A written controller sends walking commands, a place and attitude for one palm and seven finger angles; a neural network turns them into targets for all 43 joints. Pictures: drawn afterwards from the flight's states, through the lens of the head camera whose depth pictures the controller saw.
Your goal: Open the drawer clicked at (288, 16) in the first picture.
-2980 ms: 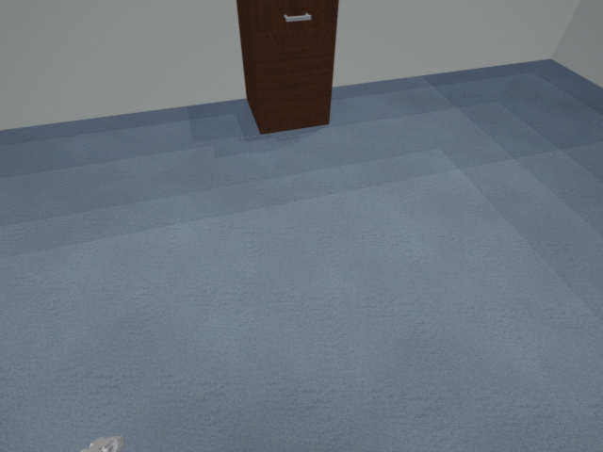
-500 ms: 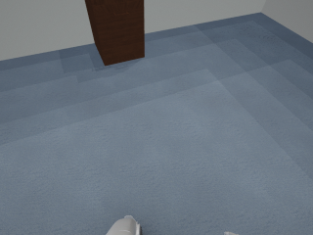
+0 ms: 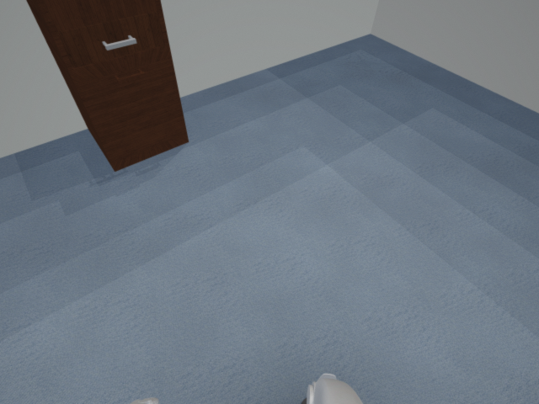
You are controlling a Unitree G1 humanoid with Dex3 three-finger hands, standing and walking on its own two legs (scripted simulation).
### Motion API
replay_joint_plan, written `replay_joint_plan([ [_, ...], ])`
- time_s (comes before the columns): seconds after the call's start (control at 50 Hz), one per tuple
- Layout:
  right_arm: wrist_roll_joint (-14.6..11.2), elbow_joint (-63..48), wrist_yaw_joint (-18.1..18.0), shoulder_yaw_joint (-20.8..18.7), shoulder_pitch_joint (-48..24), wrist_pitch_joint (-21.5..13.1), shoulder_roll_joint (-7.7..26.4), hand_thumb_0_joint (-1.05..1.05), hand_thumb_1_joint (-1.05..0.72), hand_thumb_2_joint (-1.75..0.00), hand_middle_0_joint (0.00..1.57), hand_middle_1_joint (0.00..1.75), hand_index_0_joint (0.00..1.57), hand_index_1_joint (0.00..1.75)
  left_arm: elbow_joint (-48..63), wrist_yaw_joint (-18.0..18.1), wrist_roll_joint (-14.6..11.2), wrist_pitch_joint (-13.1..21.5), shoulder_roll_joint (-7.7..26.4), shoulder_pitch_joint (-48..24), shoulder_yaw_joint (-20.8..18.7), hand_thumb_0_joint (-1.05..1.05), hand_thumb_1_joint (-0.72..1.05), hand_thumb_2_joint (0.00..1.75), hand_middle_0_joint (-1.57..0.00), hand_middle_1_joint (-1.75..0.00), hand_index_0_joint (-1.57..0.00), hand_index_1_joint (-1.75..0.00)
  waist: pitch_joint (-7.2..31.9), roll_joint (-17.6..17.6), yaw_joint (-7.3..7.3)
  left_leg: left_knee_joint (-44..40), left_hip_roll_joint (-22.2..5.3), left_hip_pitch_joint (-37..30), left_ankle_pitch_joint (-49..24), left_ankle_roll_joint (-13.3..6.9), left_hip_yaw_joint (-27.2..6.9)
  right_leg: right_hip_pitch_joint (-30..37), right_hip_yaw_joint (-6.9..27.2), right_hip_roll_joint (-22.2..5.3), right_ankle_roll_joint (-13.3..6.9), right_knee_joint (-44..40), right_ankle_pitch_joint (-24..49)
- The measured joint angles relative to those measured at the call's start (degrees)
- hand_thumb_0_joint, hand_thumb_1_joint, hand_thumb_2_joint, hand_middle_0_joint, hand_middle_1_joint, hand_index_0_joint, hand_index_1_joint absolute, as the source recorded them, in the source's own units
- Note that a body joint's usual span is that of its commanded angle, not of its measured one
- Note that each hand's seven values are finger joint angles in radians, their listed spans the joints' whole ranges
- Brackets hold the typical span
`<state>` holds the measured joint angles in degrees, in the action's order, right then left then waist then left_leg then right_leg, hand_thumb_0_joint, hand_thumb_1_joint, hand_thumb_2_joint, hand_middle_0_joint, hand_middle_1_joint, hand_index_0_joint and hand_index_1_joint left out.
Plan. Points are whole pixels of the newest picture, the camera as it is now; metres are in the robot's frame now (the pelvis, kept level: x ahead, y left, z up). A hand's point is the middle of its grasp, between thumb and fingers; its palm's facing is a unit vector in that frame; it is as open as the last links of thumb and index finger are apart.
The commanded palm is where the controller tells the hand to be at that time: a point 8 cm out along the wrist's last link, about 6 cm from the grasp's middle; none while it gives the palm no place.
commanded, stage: walk to a spot facing it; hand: left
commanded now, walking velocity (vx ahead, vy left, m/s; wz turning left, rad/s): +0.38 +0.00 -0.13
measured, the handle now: (119, 42) +1.43 +0.62 -0.13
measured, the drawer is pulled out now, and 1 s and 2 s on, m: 0.00 0.00 0.00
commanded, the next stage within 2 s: turn to face it in 1.76 s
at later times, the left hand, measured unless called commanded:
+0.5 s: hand (189, 374) +0.21 +0.14 -0.17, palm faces +0.07 -0.98 -0.19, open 7.3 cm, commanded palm none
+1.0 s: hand (188, 221) +0.54 +0.20 -0.16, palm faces -0.01 -0.99 -0.17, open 7.4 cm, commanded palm none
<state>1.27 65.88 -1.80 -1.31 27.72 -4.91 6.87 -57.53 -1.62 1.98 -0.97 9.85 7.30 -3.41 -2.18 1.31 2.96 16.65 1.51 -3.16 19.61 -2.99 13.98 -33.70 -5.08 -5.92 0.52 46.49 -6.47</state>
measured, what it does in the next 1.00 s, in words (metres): walks ahead: right foot, then left foot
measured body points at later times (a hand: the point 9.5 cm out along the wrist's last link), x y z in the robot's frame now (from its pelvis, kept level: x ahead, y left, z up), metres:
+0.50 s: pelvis +0.24 -0.03 +0.00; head +0.25 -0.04 +0.45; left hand +0.20 +0.19 -0.15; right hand +0.31 -0.27 -0.15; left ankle +0.34 +0.13 -0.68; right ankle +0.17 -0.10 -0.74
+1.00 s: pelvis +0.46 +0.02 +0.01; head +0.47 +0.03 +0.46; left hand +0.54 +0.25 -0.15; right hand +0.42 -0.22 -0.14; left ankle +0.42 +0.10 -0.74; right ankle +0.54 -0.15 -0.68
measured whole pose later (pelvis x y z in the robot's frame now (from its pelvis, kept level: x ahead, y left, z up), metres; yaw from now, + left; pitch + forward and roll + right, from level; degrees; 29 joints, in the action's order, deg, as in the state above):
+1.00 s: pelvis +0.46 +0.02 +0.01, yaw -4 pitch -1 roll +0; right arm 1.2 63.1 -1.2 -3.0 19.9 -4.0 9.9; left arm -58.4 -1.2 2.0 -0.2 10.4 11.1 -4.1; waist -1.6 1.4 -0.1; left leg 19.6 -1.0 2.9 15.6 -2.4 13.5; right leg -32.1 -4.2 -8.9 2.0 50.8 -9.4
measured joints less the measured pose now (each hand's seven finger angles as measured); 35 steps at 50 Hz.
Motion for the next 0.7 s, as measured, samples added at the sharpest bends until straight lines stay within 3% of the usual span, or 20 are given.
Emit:
replay_joint_plan([
  [0.08, 0.2, 1.7, 0.2, 0.4, 2.9, 0.6, -1.1, 0.0, -0.92, -0.9, 0.19, 0.3, 0.2, 0.3, 0.1, 0.0, -0.1, 0.5, -1.2, -1.6, 0.7, 0.0, 0.91, 0.9, -0.19, -0.3, -0.2, -0.3, -1.6, -1.3, 1.54, 1.9, -1.4, -2.8, 4.6, 1.8, 0.6, 4.5, -2.7, 2.7, -2.4, -8.2, -4.6],
  [0.12, 0.0, 2.9, 0.3, 0.5, 4.2, 1.1, -1.6, 0.0, -0.91, -0.9, 0.2, 0.3, 0.2, 0.3, 0.5, 0.0, 0.0, 1.8, -1.6, -1.7, 1.0, 0.0, 0.91, 0.9, -0.19, -0.3, -0.2, -0.3, -2.0, -1.9, 1.42, 8.2, -3.2, -2.3, 8.2, 2.8, 0.6, 8.7, -4.0, 4.6, -4.0, -12.4, -4.3],
  [0.14, -0.3, 3.5, 0.5, 0.6, 4.3, 1.6, -1.9, 0.0, -0.91, -0.9, 0.2, 0.3, 0.2, 0.3, 0.5, 0.2, 0.1, 2.8, -1.8, -1.7, 1.0, 0.0, 0.91, 0.9, -0.19, -0.3, -0.2, -0.3, -2.3, -2.1, 0.93, 15.6, -4.6, 0.0, 9.5, 2.9, 0.3, 9.5, -4.4, 5.1, -5.1, -12.2, -2.0],
  [0.2, -0.9, 3.8, 1.1, 0.4, 2.2, 2.9, -2.5, 0.01, -0.91, -0.9, 0.2, 0.3, 0.2, 0.3, 0.2, 0.7, -0.6, 4.4, -1.9, -0.1, 1.0, 0.0, 0.91, 0.9, -0.2, -0.3, -0.2, -0.3, -2.7, -1.6, -0.03, 45.8, -5.3, 12.7, 7.9, 2.2, -6.5, 12.2, -4.9, 5.7, -6.5, -9.7, -7.4],
  [0.26, -0.5, 2.0, 1.1, -0.4, -1.6, 3.5, -1.8, 0.01, -0.91, -0.9, 0.2, 0.3, 0.2, 0.3, -0.4, 2.3, -1.8, 5.0, -1.2, 2.4, -0.5, -0.03, 0.94, 0.9, -0.2, -0.3, -0.21, -0.3, -1.3, -1.7, -0.99, 55.7, -7.0, 23.5, 1.0, 2.0, -9.9, 17.3, -5.5, 6.7, -5.9, -14.8, -8.1],
  [0.34, 0.1, -2.1, 1.1, -1.4, -8.4, 3.6, 0.5, 0.01, -0.91, -0.9, 0.19, 0.3, 0.2, 0.3, -2.5, 2.6, -0.9, 5.5, 0.2, 6.4, 0.0, -0.03, 0.95, 0.9, -0.2, -0.3, -0.2, -0.3, 0.4, -2.6, -1.45, 51.8, -9.6, 33.2, -4.4, 3.1, -11.2, 22.5, -5.0, 7.7, -5.9, -21.2, -7.6],
  [0.42, 0.3, -5.1, 1.3, -2.2, -13.8, 3.7, 3.1, 0.01, -0.93, -0.9, 0.19, 0.3, 0.2, 0.3, -5.0, 2.2, -0.7, 5.3, -0.6, 10.7, 0.7, -0.02, 0.94, 0.9, -0.2, -0.3, -0.2, -0.3, 1.7, -3.3, -1.97, 44.5, -10.9, 37.6, -8.6, 4.5, -11.2, 26.8, -4.5, 8.0, -5.1, -24.9, -8.6],
  [0.5, 0.2, -6.6, 2.3, -2.3, -17.6, 3.8, 4.6, 0.01, -0.94, -0.9, 0.19, 0.3, 0.19, 0.3, -6.5, 2.0, -0.6, 5.4, -1.6, 14.2, 1.4, -0.01, 0.92, 0.9, -0.19, -0.3, -0.2, -0.3, 1.7, -2.9, -3.71, 33.9, -10.9, 37.2, -10.7, 4.9, -9.8, 30.9, -4.4, 7.7, -3.9, -26.7, -10.9],
  [0.6, 0.1, -7.7, 3.0, -1.6, -21.8, 3.6, 4.5, 0.01, -0.93, -0.9, 0.19, 0.3, 0.19, 0.3, -7.8, 2.0, -0.4, 5.1, -2.4, 17.7, 1.9, 0.0, 0.91, 0.9, -0.2, -0.3, -0.2, -0.3, 0.0, -1.6, -6.44, 22.9, -8.5, 32.5, -8.9, 3.4, -7.3, 35.6, -4.6, 6.8, -1.7, -26.5, -15.4],
  [0.66, 0.4, -8.7, 2.7, -1.0, -23.3, 2.1, 3.8, 0.01, -0.92, -0.9, 0.19, 0.3, 0.19, 0.3, -9.1, 1.9, -0.7, 4.5, -2.8, 19.7, 1.9, 0.0, 0.91, 0.9, -0.2, -0.3, -0.2, -0.3, -1.1, -0.5, -6.74, 17.7, -6.0, 27.3, -9.2, 0.8, -5.2, 34.5, -3.9, 4.5, -0.4, -17.3, -20.6],
  [0.7, 0.5, -9.3, 2.3, -0.7, -23.5, 0.8, 3.0, 0.0, -0.92, -0.9, 0.19, 0.3, 0.2, 0.3, -9.8, 1.6, -1.1, 3.5, -2.8, 19.1, 1.9, 0.0, 0.91, 0.9, -0.2, -0.3, -0.2, -0.3, -2.2, 0.2, -6.48, 20.7, -5.5, 26.3, -6.6, -0.7, -4.2, 27.5, -0.9, 3.6, -0.9, 2.3, -22.2],
])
